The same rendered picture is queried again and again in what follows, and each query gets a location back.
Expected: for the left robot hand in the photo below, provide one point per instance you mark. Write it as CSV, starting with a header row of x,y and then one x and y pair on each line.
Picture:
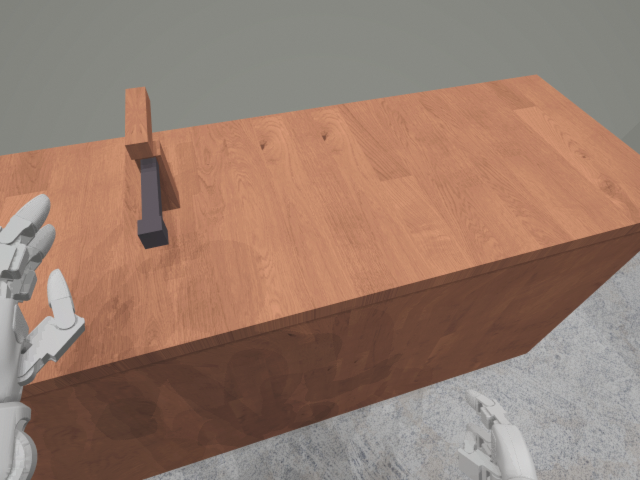
x,y
23,245

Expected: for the tap lever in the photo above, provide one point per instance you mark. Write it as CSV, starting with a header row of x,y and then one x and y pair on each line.
x,y
151,229

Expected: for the counter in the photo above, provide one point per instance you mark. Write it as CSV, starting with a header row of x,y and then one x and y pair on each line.
x,y
319,261

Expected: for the right robot hand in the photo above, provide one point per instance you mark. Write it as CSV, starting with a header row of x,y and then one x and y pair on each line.
x,y
503,454

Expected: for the left robot forearm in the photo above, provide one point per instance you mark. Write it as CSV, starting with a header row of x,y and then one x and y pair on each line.
x,y
18,453

